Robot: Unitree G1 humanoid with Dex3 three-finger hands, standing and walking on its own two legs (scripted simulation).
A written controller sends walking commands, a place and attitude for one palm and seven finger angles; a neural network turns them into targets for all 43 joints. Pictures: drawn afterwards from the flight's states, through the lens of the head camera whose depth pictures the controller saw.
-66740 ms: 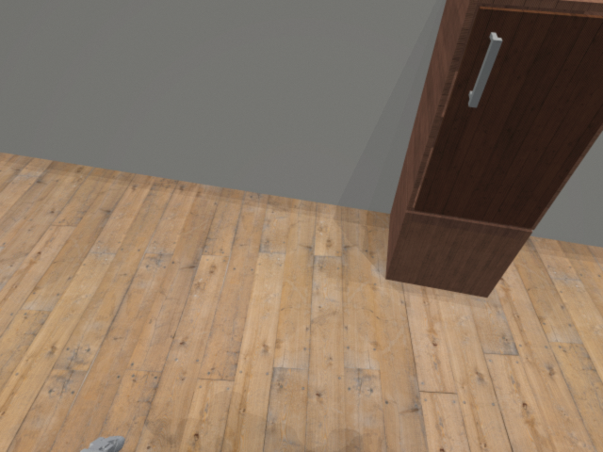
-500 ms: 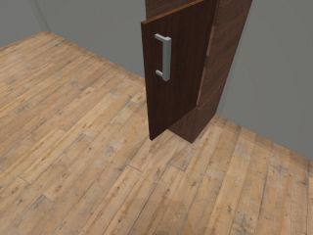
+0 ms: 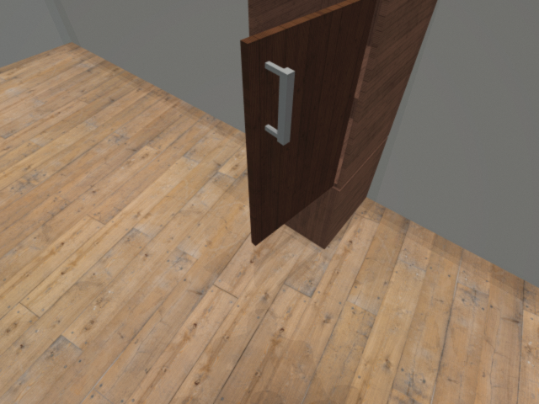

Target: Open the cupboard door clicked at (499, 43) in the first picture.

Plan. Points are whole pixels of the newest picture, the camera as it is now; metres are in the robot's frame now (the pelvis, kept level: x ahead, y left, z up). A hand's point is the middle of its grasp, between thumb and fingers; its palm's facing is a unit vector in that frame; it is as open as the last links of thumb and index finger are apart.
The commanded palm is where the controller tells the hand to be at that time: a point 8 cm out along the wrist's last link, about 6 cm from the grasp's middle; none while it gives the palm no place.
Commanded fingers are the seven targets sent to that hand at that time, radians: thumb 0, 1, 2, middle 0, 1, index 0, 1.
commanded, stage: look to check the result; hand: left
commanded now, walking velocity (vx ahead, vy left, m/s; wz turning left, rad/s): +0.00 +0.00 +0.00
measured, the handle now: (277, 105) +0.60 +0.02 +0.13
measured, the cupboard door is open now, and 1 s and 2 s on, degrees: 82 82 82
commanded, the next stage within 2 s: stand and wait in 0.48 s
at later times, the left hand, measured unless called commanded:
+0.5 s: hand out of the picture +0.01 +0.17 -0.18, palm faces +0.04 -0.98 -0.19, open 7.4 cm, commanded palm none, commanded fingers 0.00 0.90 0.90 -0.20 -0.30 -0.20 -0.30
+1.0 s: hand out of the picture +0.02 +0.18 -0.17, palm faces +0.03 -0.98 -0.21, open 7.4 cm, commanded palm none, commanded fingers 0.00 0.90 0.90 -0.20 -0.30 -0.20 -0.30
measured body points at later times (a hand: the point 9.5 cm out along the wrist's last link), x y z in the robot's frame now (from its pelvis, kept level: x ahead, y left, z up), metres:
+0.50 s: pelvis +0.01 +0.00 +0.00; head +0.03 +0.00 +0.45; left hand +0.01 +0.22 -0.16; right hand +0.03 -0.23 -0.16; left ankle +0.03 +0.12 -0.74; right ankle -0.04 -0.12 -0.74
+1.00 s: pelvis +0.02 -0.01 +0.00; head +0.04 -0.01 +0.45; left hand +0.02 +0.23 -0.15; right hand +0.04 -0.24 -0.16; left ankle +0.03 +0.12 -0.74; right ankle -0.04 -0.12 -0.74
